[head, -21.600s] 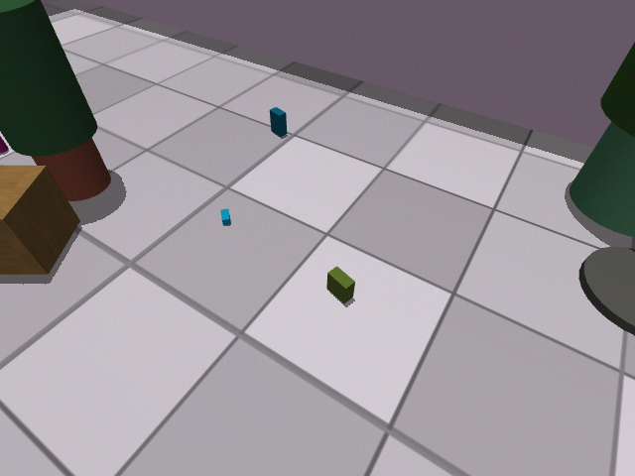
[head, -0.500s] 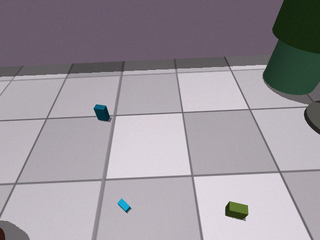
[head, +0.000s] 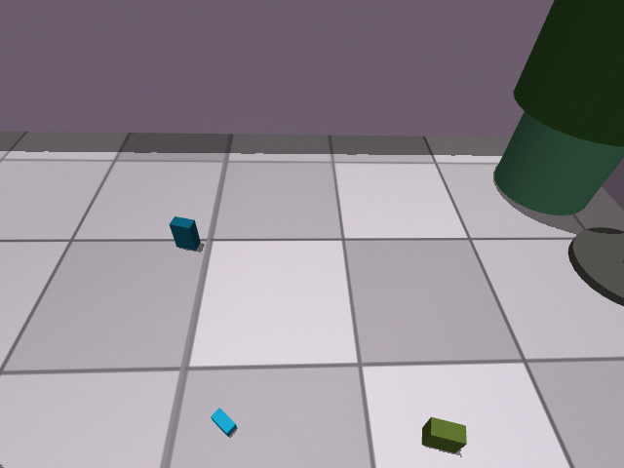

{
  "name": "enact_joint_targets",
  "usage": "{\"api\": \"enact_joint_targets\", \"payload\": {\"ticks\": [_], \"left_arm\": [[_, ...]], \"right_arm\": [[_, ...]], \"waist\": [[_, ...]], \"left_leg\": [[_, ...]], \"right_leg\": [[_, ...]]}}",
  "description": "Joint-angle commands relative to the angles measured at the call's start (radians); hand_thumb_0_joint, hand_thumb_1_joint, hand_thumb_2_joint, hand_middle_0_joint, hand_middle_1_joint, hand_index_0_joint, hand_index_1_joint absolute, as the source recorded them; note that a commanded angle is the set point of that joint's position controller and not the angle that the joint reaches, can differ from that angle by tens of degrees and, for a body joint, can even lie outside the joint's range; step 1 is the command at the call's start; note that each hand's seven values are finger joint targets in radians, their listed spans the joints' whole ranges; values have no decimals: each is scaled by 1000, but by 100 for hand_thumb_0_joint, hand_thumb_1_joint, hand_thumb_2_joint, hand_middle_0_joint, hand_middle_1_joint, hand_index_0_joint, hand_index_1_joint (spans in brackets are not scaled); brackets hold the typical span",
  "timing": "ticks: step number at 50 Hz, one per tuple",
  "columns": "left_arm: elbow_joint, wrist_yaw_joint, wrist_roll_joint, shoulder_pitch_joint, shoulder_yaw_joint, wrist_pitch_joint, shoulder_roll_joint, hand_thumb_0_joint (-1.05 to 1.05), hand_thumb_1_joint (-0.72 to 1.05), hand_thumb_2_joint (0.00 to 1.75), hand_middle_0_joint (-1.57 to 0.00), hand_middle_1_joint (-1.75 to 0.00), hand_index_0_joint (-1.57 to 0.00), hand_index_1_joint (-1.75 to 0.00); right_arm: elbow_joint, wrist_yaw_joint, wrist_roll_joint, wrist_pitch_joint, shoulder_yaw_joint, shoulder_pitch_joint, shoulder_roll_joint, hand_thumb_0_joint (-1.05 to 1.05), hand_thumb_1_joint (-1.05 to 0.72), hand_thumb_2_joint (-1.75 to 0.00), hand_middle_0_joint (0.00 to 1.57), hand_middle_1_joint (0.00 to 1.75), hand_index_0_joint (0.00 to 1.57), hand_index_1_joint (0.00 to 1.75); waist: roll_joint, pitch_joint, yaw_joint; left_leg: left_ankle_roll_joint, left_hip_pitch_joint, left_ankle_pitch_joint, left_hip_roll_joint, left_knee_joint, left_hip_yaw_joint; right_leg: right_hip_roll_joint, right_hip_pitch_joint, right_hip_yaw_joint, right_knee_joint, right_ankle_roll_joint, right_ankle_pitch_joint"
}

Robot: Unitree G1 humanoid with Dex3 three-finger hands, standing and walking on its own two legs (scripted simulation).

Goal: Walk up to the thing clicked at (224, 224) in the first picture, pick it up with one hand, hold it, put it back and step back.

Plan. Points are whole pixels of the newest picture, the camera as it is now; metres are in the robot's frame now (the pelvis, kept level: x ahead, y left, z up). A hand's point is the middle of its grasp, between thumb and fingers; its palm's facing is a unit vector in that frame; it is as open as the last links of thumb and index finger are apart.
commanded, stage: walk up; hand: left
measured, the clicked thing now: (223, 422) +0.43 +0.24 -0.76
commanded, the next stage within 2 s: stand in 0.82 s
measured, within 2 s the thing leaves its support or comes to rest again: neither
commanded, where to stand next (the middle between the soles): +0.05 -0.02 m, yaw +1 degrees
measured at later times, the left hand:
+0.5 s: hand out of the picture +0.08 +0.25 -0.16, palm faces +0.01 -0.95 -0.32, open 7.4 cm
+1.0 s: hand out of the picture +0.09 +0.25 -0.15, palm faces +0.00 -0.94 -0.34, open 7.4 cm
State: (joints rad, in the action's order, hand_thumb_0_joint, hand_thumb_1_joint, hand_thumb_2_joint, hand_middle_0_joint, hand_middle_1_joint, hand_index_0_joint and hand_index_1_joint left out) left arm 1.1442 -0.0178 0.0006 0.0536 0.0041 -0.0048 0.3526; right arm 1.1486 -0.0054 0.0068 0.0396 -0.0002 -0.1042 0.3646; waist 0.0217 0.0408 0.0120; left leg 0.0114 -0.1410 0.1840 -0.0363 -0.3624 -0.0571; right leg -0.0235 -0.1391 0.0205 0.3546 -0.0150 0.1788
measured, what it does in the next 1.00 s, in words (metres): stands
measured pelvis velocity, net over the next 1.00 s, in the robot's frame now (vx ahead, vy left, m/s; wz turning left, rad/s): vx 0.01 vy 0.00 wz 0.02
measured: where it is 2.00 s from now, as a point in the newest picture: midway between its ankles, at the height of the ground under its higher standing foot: outside the picture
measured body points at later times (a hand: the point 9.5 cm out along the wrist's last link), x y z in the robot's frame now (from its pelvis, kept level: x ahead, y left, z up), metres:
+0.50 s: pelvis +0.01 +0.00 +0.00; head +0.01 +0.00 +0.45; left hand +0.08 +0.30 -0.14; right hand +0.10 -0.30 -0.13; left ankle +0.01 +0.12 -0.75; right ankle +0.01 -0.13 -0.75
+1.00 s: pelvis +0.01 +0.00 +0.00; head +0.02 +0.00 +0.45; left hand +0.09 +0.30 -0.13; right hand +0.09 -0.30 -0.13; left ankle +0.01 +0.12 -0.75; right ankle +0.01 -0.13 -0.75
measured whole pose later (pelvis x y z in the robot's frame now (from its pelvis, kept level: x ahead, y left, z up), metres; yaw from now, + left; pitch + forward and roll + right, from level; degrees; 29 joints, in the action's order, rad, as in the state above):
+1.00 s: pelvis +0.01 +0.00 +0.00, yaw +1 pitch -2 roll +0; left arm 1.15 0.00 -0.01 0.08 0.01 0.01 0.34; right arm 1.16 -0.01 0.01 0.01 0.00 -0.09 0.35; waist -0.01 0.05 0.01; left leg 0.01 -0.11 0.17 -0.03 -0.32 -0.04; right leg -0.03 -0.09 0.04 0.30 -0.02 0.17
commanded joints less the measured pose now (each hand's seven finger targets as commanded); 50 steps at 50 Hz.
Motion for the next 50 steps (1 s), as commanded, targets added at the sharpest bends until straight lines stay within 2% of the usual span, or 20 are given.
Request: {"api": "enact_joint_targets", "payload": {"ticks": [1, 4, 9, 18, 24, 33, 39, 40, 41, 43, 50], "left_arm": [[-41, 9, -2, -50, 36, 21, 199, 0, 90, 90, -20, -30, -20, -30], [-38, 9, -3, -59, 36, 22, 198, 0, 90, 90, -20, -30, -20, -30], [-30, 13, -4, -36, 38, 26, 194, 0, 90, 90, -20, -30, -20, -30], [-32, 16, -9, -28, 42, 26, 196, 0, 90, 90, -20, -30, -20, -30], [-33, 18, -8, -16, 46, 25, 194, 0, 90, 90, -20, -30, -20, -30], [-43, 18, -11, -13, 50, 23, 192, 0, 90, 90, -20, -30, -20, -30], [-55, 17, -12, -26, 53, 22, 194, 0, 90, 90, -20, -30, -20, -30], [-53, 17, -11, -19, 53, 22, 193, 0, 90, 90, -20, -30, -20, -30], [-53, 20, -11, -9, 45, 28, 196, 0, 90, 90, -20, -30, -20, -30], [-49, 23, -10, -10, 47, 32, 202, 0, 90, 90, -20, -30, -20, -30], [-49, 26, -9, -12, 40, 34, 200, 0, 90, 90, -20, -30, -20, -30]], "right_arm": [[-57, 18, 1, 15, -38, 58, 216, 0, -90, -90, 20, 30, 20, 30], [-51, 17, 1, 13, -39, 62, 220, 0, -90, -90, 20, 30, 20, 30], [-54, 16, -2, 10, -40, 72, 210, 0, -90, -90, 20, 30, 20, 30], [-54, 14, 0, 2, -41, 83, 201, 0, -90, -90, 20, 30, 20, 30], [-50, 16, 0, 4, -41, 81, 196, 0, -90, -90, 20, 30, 20, 30], [-54, 16, 2, 2, -41, 79, 196, 0, -90, -90, 20, 30, 20, 30], [-54, 17, 4, 4, -39, 61, 199, 0, -90, -90, 20, 30, 20, 30], [-55, 17, 3, 5, -39, 64, 200, 0, -90, -90, 20, 30, 20, 30], [-57, 17, 3, 0, -36, 82, 200, 0, -90, -90, 20, 30, 20, 30], [-60, 17, 3, -3, -35, 76, 194, 0, -90, -90, 20, 30, 20, 30], [-56, 13, 1, -9, -34, 64, 199, 0, -90, -90, 20, 30, 20, 30]], "waist": [[-21, -82, -9], [-20, -71, -5], [-5, -99, -10], [-16, -60, -8], [-26, -76, -12], [-31, -63, -11], [-30, -72, -8], [-34, -78, -10], [-55, -76, -19], [-37, -94, -14], [-15, -71, -12]], "left_leg": [[-34, 27, -128, -109, 77, 106], [-30, 15, -103, -105, 90, 110], [-30, 63, -158, -109, 80, 105], [-24, 35, -115, -100, 92, 107], [-22, 41, -148, -101, 98, 107], [-22, 27, -124, -96, 97, 111], [-22, 12, -129, -95, 96, 106], [-23, 17, -140, -99, 99, 111], [-21, 27, -190, -111, 89, 115], [-20, 52, -230, -115, 80, 113], [-22, 52, -163, -110, 91, 115]], "right_leg": [[-107, 22, -88, -71, 34, -110], [-109, 28, -88, -81, 28, -106], [-112, 33, -81, -87, 25, -136], [-111, 30, -76, -106, 23, -110], [-110, 48, -71, -97, 23, -131], [-106, 46, -70, -103, 24, -105], [-110, 69, -73, -96, 27, -133], [-108, 73, -67, -91, 27, -130], [-127, 76, -75, -92, 27, -167], [-129, 78, -74, -83, 29, -204], [-125, 55, -72, -105, 24, -141]]}}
